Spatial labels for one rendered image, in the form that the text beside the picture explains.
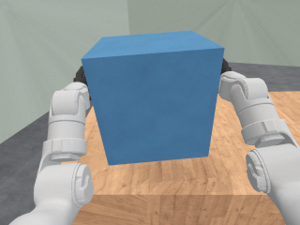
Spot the robot right forearm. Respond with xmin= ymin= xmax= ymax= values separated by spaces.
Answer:
xmin=217 ymin=71 xmax=300 ymax=151

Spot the carton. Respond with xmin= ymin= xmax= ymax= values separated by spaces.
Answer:
xmin=81 ymin=30 xmax=225 ymax=166

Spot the robot right upper arm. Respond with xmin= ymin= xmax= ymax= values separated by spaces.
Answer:
xmin=246 ymin=143 xmax=300 ymax=225

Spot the left robot hand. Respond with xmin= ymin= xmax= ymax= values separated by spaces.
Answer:
xmin=73 ymin=66 xmax=92 ymax=100

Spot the robot left forearm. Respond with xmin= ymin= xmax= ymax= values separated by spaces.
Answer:
xmin=34 ymin=82 xmax=90 ymax=204

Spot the robot left upper arm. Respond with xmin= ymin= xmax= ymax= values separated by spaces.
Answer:
xmin=9 ymin=162 xmax=94 ymax=225

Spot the right robot hand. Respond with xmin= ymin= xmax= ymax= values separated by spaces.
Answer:
xmin=220 ymin=58 xmax=232 ymax=75

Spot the pedestal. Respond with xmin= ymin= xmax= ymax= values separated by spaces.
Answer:
xmin=61 ymin=91 xmax=300 ymax=225

